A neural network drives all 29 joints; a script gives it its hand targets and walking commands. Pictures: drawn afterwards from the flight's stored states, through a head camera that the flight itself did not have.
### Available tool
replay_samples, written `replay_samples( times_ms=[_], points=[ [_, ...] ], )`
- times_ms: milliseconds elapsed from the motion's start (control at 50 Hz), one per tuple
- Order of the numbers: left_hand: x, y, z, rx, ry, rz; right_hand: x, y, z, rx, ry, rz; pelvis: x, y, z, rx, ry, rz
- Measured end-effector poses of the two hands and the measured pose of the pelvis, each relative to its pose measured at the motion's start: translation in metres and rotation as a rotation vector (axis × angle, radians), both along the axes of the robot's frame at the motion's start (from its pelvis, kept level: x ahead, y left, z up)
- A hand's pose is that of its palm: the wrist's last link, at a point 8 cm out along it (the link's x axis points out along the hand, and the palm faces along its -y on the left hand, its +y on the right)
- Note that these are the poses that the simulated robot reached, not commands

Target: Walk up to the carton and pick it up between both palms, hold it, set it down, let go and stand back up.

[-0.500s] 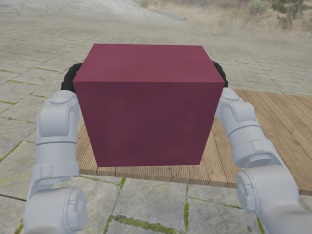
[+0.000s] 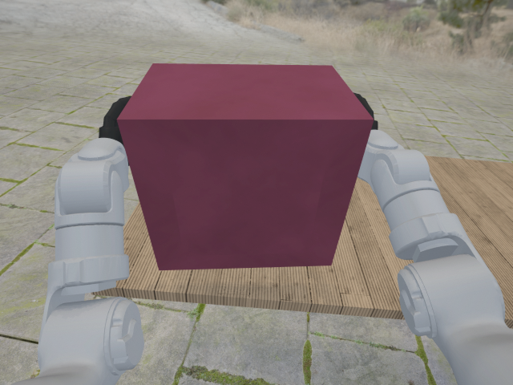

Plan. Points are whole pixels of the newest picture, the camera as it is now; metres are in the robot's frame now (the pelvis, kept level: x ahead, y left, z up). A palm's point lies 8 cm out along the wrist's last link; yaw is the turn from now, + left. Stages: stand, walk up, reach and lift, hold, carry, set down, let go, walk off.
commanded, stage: reach and lift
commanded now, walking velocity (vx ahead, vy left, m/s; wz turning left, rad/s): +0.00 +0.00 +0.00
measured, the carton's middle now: (245, 168) +0.38 +0.00 +0.25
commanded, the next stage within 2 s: hold in 0.50 s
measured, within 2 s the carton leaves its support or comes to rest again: neither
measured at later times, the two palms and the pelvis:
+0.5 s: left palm (118, 141) +0.36 +0.17 +0.29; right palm (373, 136) +0.37 -0.18 +0.30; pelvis +0.01 -0.01 +0.00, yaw +0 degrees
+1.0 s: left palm (109, 126) +0.36 +0.18 +0.31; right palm (374, 123) +0.37 -0.18 +0.33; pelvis +0.00 -0.01 +0.00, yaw +0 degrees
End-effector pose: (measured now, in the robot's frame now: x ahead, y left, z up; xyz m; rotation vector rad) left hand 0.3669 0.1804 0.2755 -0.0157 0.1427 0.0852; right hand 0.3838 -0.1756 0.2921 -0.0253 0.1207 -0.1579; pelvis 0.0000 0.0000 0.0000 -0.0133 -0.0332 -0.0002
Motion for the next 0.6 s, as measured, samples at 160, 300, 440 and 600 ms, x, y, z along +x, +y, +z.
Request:
replay_samples(
  times_ms=[160,300,440,600],
  points=[
    [0.000,-0.002,0.003,-0.005,-0.010,0.001,0.000,-0.002,0.001,0.015,0.002,-0.001,0.005,-0.003,0.000,0.001,-0.001,0.006],
    [0.002,-0.008,0.010,-0.006,-0.007,-0.002,0.000,-0.009,0.004,0.008,0.011,-0.004,0.006,-0.007,0.000,0.004,-0.004,0.003],
    [-0.003,-0.009,0.015,-0.018,-0.027,-0.003,-0.006,-0.010,0.010,-0.003,0.000,-0.005,0.008,-0.011,0.000,0.004,-0.013,0.002],
    [-0.009,-0.008,0.020,-0.024,-0.014,-0.005,-0.012,-0.009,0.016,0.005,0.016,-0.008,0.003,-0.013,-0.001,0.002,-0.020,0.004]
  ],
)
